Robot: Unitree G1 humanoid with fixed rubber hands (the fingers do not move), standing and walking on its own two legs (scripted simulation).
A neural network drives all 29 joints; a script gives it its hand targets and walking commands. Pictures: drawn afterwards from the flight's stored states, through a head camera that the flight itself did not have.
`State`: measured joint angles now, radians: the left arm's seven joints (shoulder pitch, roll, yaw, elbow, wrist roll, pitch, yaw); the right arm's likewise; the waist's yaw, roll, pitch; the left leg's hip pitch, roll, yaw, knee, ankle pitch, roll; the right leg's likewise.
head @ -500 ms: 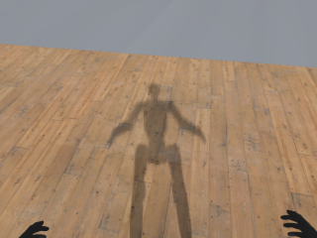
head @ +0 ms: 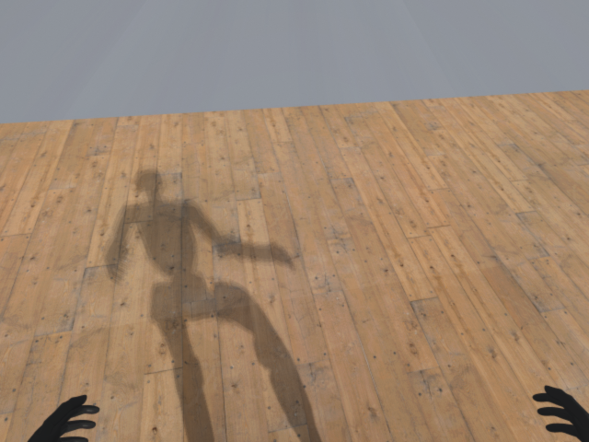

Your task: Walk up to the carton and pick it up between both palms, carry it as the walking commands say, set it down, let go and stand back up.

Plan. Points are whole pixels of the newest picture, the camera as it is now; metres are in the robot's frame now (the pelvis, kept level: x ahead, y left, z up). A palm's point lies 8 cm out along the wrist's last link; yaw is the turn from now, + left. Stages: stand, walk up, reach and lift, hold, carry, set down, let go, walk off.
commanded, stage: walk up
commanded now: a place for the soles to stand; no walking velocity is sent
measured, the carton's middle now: out of the picture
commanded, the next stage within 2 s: none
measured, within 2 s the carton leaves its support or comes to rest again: neither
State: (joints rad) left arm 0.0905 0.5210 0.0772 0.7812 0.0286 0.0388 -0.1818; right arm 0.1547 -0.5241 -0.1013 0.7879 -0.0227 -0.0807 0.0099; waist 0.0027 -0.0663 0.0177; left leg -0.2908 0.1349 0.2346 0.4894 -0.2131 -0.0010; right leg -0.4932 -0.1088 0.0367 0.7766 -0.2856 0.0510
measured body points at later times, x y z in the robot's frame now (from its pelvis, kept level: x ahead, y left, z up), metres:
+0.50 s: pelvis +0.03 -0.07 +0.00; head +0.07 -0.06 +0.45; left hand +0.33 +0.15 -0.08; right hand -0.01 -0.45 -0.06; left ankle +0.11 +0.00 -0.74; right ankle +0.02 -0.23 -0.69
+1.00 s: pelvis +0.06 -0.19 -0.01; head +0.09 -0.21 +0.44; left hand +0.44 -0.12 -0.07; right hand -0.18 -0.48 -0.08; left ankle +0.17 -0.14 -0.74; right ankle -0.02 -0.30 -0.73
